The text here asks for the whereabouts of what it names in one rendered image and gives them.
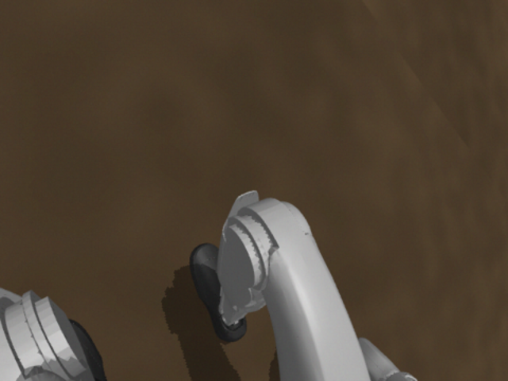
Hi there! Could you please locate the right robot hand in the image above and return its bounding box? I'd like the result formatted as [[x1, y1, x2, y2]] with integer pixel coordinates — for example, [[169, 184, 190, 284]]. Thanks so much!
[[357, 337, 400, 381]]

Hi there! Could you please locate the right robot foot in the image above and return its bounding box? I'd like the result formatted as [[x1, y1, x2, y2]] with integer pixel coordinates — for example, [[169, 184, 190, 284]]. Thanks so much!
[[190, 243, 247, 342]]

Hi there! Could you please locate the left robot foot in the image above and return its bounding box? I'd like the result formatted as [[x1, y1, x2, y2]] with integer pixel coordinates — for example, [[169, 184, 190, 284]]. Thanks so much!
[[68, 319, 107, 381]]

